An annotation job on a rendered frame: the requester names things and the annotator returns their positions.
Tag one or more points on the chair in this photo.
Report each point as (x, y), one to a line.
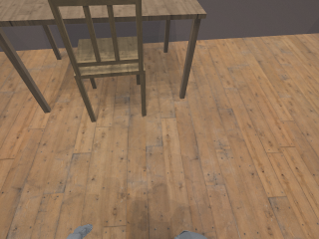
(104, 57)

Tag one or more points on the robot left hand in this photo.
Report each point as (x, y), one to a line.
(80, 232)

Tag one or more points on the table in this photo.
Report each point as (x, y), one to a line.
(14, 13)

